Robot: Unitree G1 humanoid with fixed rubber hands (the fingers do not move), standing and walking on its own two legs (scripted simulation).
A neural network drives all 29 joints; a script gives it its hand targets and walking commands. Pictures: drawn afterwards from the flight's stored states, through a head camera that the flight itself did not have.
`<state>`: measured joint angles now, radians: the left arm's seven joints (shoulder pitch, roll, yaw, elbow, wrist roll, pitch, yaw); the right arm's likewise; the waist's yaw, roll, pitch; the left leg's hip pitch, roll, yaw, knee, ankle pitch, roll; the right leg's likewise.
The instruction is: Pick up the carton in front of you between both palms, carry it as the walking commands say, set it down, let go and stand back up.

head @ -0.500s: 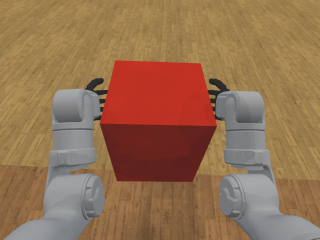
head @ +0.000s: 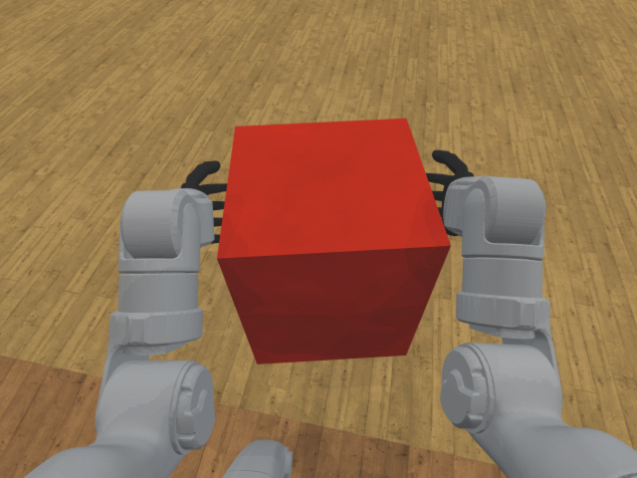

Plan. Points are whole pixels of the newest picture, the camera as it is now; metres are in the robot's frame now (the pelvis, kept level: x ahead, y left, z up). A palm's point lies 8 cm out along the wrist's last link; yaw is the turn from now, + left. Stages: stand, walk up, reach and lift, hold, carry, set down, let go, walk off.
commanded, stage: carry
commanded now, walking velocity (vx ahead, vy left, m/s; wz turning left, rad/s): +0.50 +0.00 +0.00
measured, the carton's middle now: (326, 249) +0.38 +0.02 +0.07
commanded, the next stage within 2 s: none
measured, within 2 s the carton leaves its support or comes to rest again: neither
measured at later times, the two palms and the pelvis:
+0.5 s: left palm (254, 37) +0.69 +0.16 +0.20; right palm (451, 53) +0.66 -0.14 +0.20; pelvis +0.29 +0.04 +0.03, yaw -1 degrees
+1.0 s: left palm out of the picture +0.96 +0.16 +0.17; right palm out of the picture +0.97 -0.14 +0.16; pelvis +0.60 +0.01 +0.05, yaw +0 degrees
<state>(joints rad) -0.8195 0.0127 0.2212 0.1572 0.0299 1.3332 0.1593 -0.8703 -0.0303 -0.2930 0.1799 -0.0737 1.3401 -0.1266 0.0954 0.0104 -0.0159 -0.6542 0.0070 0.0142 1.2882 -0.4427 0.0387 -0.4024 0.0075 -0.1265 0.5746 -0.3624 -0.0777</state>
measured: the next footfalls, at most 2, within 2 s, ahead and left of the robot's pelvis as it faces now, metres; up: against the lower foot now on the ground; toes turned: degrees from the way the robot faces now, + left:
left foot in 0.20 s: +0.31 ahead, +0.12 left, +0.02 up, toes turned +5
right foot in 0.62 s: +0.55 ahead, -0.08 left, +0.03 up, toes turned -6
